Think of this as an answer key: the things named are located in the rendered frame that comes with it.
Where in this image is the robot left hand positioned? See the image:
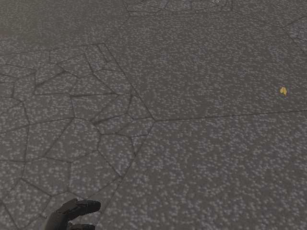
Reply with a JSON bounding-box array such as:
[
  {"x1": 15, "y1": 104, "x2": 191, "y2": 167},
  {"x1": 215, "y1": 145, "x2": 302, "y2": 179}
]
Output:
[{"x1": 41, "y1": 198, "x2": 101, "y2": 230}]

